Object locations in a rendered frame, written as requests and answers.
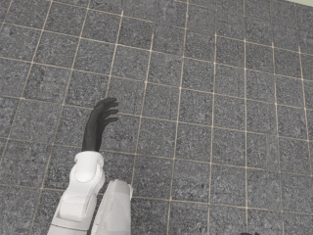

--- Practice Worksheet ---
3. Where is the robot left forearm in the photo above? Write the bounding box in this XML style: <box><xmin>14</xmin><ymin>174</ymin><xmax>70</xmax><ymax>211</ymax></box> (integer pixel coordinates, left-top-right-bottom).
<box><xmin>47</xmin><ymin>151</ymin><xmax>106</xmax><ymax>235</ymax></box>

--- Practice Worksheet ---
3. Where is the robot left hand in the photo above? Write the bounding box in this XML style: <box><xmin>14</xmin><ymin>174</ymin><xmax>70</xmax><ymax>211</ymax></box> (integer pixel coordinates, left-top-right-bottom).
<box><xmin>81</xmin><ymin>97</ymin><xmax>119</xmax><ymax>152</ymax></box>

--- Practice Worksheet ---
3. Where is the left robot thigh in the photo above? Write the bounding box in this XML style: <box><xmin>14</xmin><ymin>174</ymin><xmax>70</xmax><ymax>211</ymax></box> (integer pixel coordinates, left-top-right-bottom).
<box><xmin>95</xmin><ymin>179</ymin><xmax>133</xmax><ymax>235</ymax></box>

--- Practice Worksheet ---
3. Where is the left robot shin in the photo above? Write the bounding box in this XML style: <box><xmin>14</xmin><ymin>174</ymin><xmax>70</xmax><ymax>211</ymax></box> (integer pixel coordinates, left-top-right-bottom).
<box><xmin>90</xmin><ymin>180</ymin><xmax>115</xmax><ymax>235</ymax></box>

